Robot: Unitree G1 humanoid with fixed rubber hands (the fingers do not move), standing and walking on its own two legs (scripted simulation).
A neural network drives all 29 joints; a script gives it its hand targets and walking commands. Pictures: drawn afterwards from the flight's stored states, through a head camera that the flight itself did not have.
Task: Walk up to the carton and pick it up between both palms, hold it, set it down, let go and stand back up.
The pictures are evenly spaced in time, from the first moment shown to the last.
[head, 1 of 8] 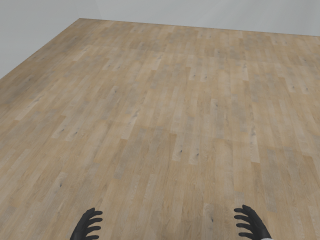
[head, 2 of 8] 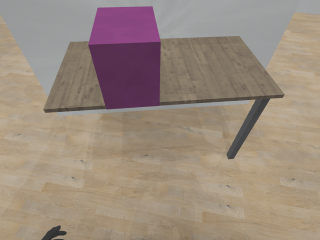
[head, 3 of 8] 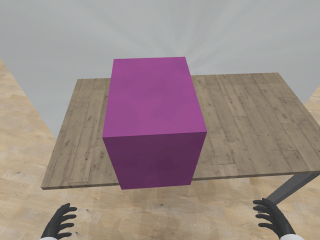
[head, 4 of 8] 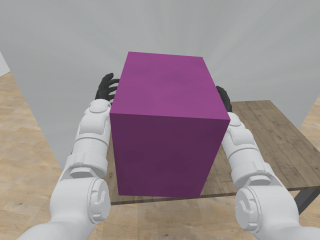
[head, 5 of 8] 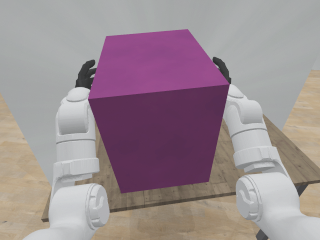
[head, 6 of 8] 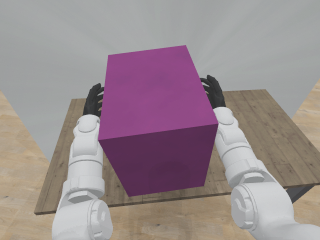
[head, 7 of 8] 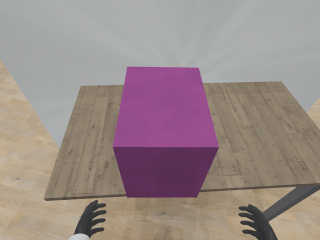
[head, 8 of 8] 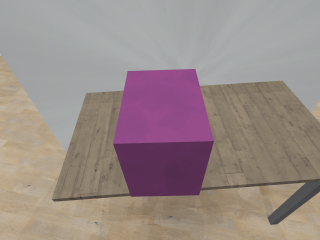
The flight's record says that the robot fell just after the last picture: no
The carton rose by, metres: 0.23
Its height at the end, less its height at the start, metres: +0.00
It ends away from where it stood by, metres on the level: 0.01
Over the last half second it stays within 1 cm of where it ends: yes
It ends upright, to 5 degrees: yes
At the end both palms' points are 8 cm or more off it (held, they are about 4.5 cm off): yes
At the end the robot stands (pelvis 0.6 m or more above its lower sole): yes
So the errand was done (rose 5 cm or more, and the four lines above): yes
